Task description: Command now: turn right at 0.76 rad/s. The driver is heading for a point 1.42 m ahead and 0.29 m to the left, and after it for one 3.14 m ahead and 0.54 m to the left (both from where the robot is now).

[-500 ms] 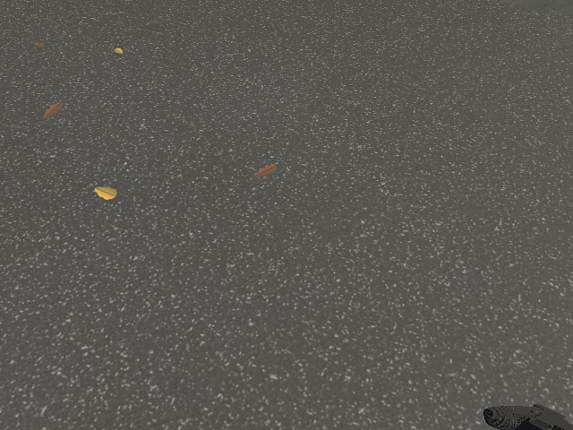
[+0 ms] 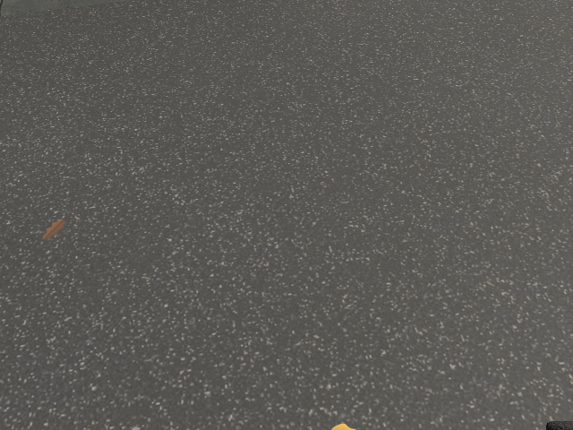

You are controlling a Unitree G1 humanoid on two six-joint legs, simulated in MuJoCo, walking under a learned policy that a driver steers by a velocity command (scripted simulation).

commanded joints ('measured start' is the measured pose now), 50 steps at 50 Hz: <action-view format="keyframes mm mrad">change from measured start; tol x16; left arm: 1 -113 110 11 -101 24 2 9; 16 82 191 34 -99 -39 38 59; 21 -182 100 7 -160 -5 3 123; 50 -180 37 9 40 -22 104 12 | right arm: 1 86 -81 -4 -12 3 8 31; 23 88 29 59 55 -26 11 133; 32 224 -255 -68 38 1 -27 141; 37 154 -8 30 74 22 -66 142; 43 266 -189 -23 137 75 -25 96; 50 228 -39 9 215 37 -32 55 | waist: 1 -51 -59 -88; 16 168 -143 -78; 30 45 -83 -66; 32 50 209 -188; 35 -33 164 66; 43 -15 -56 4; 50 13 52 137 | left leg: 1 -5 -2 -44 80 262 -3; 6 41 86 -64 113 306 -68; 12 16 81 33 -293 256 -93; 18 -191 87 -49 128 -78 -27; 28 145 47 93 -446 199 71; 31 430 -3 91 -675 593 211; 32 654 244 -246 -698 932 439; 34 598 289 -514 -889 -119 420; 40 358 188 -225 -883 111 285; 50 425 158 27 -915 372 224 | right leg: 1 -31 -243 181 -76 711 -203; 11 57 -241 173 88 647 23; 15 310 -434 358 27 641 -229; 21 -22 -350 82 -151 353 -231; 28 117 -411 -31 -138 280 -136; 31 -10 -346 -164 85 34 11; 32 -228 -184 -286 418 -388 131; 33 -439 -74 -41 453 -404 136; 40 -588 -156 2 676 133 94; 50 -553 -82 40 296 512 84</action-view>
